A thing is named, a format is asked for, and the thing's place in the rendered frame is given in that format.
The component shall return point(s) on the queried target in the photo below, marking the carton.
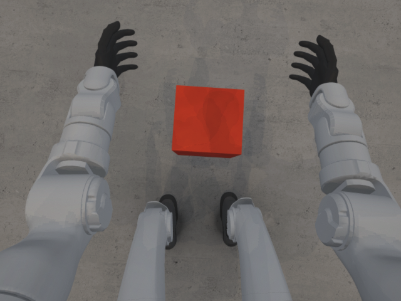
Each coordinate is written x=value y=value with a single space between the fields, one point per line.
x=208 y=121

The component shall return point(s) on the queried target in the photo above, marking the left robot upper arm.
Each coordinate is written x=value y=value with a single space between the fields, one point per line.
x=64 y=212

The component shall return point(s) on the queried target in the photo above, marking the left robot thigh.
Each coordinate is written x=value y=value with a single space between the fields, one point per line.
x=144 y=275

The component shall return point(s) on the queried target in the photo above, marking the robot thigh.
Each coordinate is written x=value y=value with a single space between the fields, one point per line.
x=144 y=275
x=262 y=278

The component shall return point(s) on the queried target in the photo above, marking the left robot hand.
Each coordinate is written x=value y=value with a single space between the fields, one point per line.
x=106 y=54

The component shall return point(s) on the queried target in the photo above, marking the left robot forearm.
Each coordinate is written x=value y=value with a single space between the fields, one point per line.
x=88 y=129

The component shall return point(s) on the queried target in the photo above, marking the right robot thigh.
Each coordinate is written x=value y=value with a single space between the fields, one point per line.
x=262 y=278

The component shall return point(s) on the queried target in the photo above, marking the right robot forearm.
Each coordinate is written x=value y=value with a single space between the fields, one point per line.
x=342 y=148

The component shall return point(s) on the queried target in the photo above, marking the right robot upper arm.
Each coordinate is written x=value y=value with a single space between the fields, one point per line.
x=364 y=230

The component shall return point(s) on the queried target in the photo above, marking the right robot hand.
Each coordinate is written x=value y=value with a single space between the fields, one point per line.
x=325 y=64

